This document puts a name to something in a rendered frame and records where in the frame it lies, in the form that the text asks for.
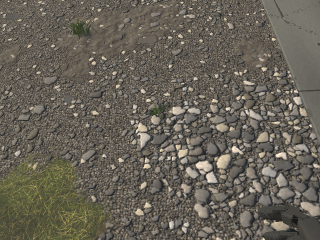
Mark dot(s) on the robot right hand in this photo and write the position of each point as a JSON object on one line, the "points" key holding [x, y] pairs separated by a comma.
{"points": [[308, 227]]}

